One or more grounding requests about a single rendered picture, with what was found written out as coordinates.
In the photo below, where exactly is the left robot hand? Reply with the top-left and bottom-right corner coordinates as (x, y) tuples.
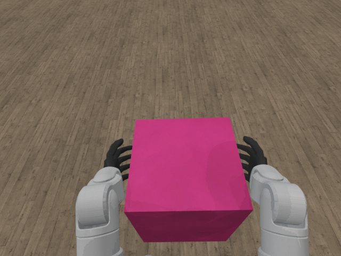
(103, 139), (132, 181)

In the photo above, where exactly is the robot left forearm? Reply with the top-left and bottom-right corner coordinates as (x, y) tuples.
(76, 166), (125, 256)

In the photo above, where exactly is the carton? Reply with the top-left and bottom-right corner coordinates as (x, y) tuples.
(124, 117), (253, 242)

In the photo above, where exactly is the robot right forearm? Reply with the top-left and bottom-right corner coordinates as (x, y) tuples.
(249, 164), (309, 256)

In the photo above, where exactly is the right robot hand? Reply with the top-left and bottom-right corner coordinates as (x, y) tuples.
(237, 136), (267, 182)

